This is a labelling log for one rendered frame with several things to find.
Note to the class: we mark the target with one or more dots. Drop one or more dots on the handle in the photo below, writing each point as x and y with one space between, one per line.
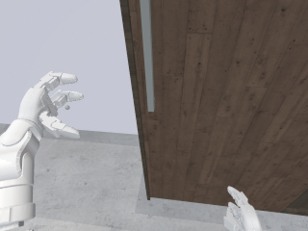
147 52

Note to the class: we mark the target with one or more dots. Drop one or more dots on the wardrobe door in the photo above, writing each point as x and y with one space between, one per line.
230 81
301 202

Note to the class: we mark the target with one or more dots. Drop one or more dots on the robot left hand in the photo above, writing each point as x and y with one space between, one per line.
36 102

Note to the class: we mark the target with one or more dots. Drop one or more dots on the robot left forearm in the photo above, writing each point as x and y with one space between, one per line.
18 148

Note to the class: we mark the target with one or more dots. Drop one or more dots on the robot right hand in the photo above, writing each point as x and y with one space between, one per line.
245 219

